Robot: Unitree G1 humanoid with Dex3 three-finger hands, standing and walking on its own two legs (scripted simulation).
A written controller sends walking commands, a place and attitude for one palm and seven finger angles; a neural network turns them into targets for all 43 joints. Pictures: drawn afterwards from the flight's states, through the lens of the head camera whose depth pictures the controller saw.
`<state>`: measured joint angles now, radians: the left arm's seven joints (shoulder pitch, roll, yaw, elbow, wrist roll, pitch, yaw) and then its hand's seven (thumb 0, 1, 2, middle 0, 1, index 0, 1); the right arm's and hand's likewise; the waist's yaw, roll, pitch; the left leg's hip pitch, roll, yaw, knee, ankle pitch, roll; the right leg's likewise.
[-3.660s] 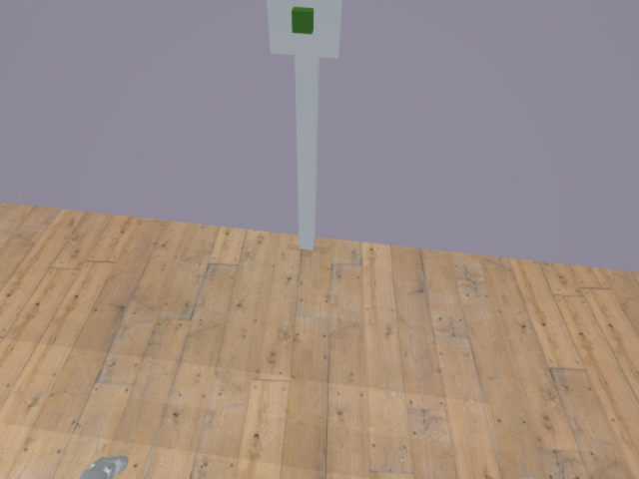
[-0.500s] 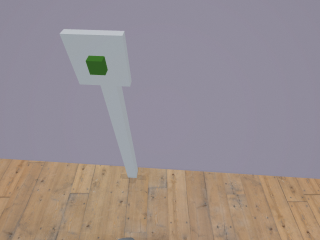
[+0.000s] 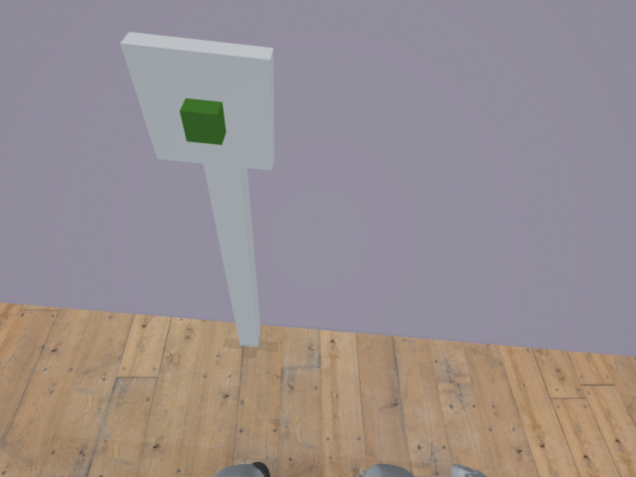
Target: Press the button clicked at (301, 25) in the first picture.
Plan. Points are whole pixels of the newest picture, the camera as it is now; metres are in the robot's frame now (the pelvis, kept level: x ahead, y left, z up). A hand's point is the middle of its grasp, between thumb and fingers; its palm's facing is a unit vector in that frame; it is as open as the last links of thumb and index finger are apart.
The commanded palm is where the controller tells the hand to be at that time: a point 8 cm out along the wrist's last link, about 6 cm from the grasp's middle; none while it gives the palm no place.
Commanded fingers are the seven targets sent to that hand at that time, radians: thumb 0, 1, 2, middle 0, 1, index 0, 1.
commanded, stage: come to a stop and stand still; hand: left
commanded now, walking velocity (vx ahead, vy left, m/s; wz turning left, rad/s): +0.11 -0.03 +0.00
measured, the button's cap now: (204, 120) +0.52 +0.21 +0.14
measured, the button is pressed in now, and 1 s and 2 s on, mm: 0 0 0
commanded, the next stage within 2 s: look again from close up in 1.04 s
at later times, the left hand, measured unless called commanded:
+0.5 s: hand out of the picture -0.07 +0.12 -0.15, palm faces +0.14 -0.97 -0.20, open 7.4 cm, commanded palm none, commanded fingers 0.00 0.90 0.90 -0.20 -0.30 -0.20 -0.30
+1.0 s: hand out of the picture -0.05 +0.18 -0.18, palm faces +0.07 -0.98 -0.18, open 7.4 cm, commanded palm none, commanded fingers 0.00 0.90 0.90 -0.20 -0.30 -0.20 -0.30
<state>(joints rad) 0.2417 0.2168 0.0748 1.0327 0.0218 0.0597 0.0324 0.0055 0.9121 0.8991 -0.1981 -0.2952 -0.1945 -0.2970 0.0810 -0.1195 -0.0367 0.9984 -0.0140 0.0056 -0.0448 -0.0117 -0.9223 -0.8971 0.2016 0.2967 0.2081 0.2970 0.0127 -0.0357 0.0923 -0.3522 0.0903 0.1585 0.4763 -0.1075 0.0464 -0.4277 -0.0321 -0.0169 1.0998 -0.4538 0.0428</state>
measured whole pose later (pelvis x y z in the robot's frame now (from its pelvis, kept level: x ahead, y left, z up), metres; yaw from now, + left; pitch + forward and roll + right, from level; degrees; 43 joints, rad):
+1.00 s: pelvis -0.04 +0.01 +0.01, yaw +2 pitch -1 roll +0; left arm 0.27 0.16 0.01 1.16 0.01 0.01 0.03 0.00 0.91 0.90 -0.20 -0.30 -0.19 -0.30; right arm 0.26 -0.15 -0.01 1.13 -0.01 -0.02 -0.04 0.01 -0.94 -0.90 0.20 0.30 0.20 0.30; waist 0.01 -0.02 0.02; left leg -0.12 0.01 0.10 0.42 -0.28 0.01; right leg -0.17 -0.10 -0.05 0.42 -0.23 0.07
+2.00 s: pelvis -0.07 -0.02 +0.00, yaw +4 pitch -2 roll +0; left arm 0.28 0.25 0.01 1.09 0.02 0.02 0.00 0.01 0.91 0.90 -0.20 -0.30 -0.20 -0.30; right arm 0.28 -0.25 0.01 1.09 -0.03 0.02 0.00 0.00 -0.91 -0.90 0.20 0.30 0.20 0.30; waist 0.01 0.00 -0.01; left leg -0.21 0.05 0.04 0.50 -0.29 -0.02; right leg -0.22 -0.07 -0.10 0.48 -0.23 0.01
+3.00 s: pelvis +0.07 +0.01 -0.01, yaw +4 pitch -2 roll +0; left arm 0.13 0.14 0.05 0.97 0.03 0.02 0.05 0.00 0.92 0.90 -0.20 -0.30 -0.20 -0.30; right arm 0.20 -0.17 -0.07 1.05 -0.01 0.05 -0.03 0.00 -0.91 -0.90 0.20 0.30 0.20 0.30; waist -0.03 0.02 0.11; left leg -0.41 0.02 0.01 1.09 -0.48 -0.02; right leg -0.39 -0.04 -0.14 0.55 -0.13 -0.06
